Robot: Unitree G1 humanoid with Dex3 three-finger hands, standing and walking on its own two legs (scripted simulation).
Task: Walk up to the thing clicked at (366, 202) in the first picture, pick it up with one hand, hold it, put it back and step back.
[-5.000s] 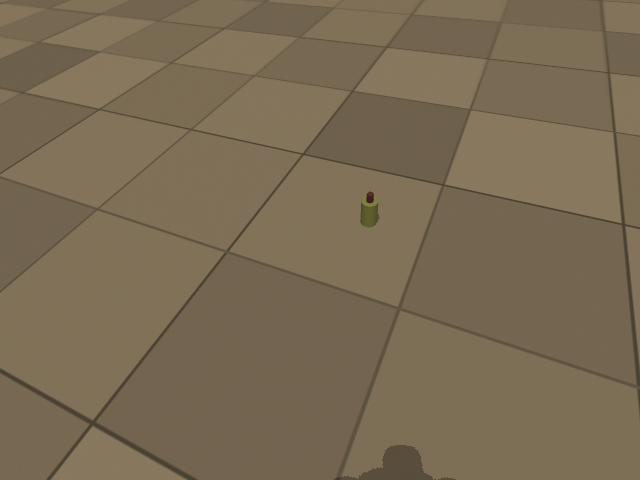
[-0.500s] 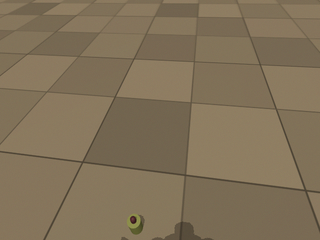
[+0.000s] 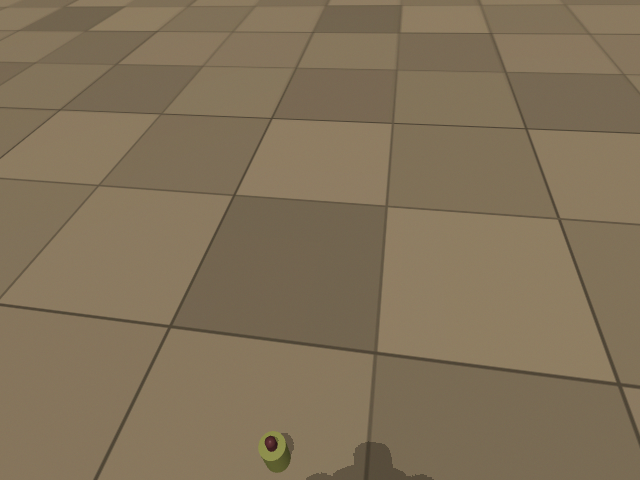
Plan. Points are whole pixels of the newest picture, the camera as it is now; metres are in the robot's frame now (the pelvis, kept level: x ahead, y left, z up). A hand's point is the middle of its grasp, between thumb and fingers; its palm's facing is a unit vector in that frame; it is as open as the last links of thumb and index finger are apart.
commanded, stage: walk up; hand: left
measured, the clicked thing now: (274, 449) +0.36 +0.21 -0.69
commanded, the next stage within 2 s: stand in 0.14 s
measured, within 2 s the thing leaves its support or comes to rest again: neither
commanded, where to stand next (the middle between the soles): +0.01 -0.01 m, yaw +0 degrees
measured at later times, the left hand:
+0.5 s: hand out of the picture +0.07 +0.25 -0.16, palm faces -0.02 -0.94 -0.34, open 7.4 cm
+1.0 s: hand out of the picture +0.06 +0.25 -0.16, palm faces -0.02 -0.94 -0.34, open 7.4 cm
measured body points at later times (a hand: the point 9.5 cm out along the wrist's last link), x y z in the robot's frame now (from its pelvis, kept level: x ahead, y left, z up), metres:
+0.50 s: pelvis -0.01 +0.00 +0.00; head +0.01 +0.00 +0.45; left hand +0.08 +0.30 -0.13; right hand +0.09 -0.30 -0.13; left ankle +0.02 +0.12 -0.75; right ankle -0.02 -0.14 -0.75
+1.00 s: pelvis -0.01 -0.01 +0.00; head +0.00 -0.01 +0.45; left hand +0.06 +0.30 -0.13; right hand +0.06 -0.31 -0.13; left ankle +0.02 +0.12 -0.75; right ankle -0.02 -0.14 -0.75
